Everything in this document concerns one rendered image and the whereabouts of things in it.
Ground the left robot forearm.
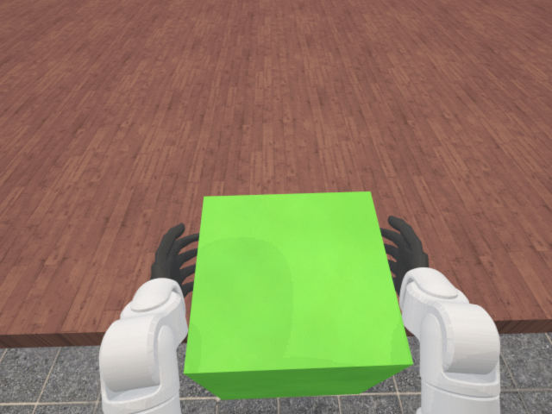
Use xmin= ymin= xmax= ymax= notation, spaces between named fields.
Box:
xmin=99 ymin=278 xmax=188 ymax=414

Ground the carton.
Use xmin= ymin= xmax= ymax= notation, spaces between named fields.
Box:
xmin=184 ymin=191 xmax=413 ymax=400

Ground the right robot forearm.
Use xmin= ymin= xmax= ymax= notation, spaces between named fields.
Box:
xmin=399 ymin=267 xmax=500 ymax=414

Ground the robot left hand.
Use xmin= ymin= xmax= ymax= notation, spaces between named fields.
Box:
xmin=150 ymin=223 xmax=199 ymax=298

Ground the robot right hand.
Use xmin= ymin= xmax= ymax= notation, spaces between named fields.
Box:
xmin=379 ymin=216 xmax=429 ymax=296

